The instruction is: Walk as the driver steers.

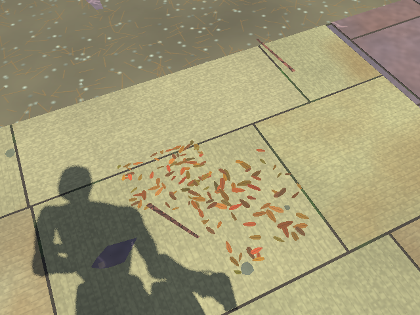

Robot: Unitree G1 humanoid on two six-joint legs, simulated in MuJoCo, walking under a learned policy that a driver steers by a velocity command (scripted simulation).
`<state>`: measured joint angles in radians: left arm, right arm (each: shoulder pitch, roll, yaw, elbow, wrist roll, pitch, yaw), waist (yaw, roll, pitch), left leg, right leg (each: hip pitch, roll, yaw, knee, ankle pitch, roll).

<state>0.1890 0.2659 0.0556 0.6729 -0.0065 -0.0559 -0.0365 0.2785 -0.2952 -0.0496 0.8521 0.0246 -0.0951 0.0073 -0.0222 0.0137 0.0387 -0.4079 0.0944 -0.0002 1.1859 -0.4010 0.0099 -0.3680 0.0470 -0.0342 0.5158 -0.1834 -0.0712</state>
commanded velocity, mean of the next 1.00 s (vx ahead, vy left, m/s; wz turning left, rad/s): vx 0.47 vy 0.00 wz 0.03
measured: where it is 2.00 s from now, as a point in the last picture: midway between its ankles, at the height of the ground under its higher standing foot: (209, 263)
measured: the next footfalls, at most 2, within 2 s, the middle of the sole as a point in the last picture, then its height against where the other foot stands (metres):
left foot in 0.40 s outside the picture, level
right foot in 0.92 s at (244, 240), level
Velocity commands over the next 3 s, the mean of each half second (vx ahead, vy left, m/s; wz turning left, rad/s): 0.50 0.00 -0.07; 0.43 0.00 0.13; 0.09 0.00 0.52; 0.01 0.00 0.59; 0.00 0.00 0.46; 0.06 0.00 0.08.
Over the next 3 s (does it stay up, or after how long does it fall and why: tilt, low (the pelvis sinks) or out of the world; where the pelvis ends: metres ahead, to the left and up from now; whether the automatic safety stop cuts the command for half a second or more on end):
stays up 0.62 0.09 0.00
